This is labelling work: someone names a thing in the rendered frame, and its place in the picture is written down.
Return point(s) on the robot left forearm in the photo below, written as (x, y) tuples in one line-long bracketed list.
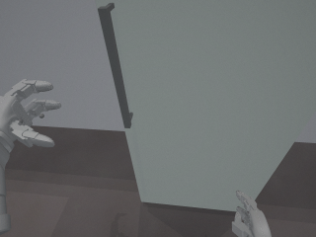
[(6, 146)]

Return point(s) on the robot right hand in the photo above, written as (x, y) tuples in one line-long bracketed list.
[(255, 223)]

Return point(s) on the handle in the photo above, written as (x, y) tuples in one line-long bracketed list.
[(113, 54)]

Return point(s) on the fridge door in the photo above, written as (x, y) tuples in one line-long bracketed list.
[(219, 91)]

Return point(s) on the robot left hand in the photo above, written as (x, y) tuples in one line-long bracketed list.
[(11, 110)]

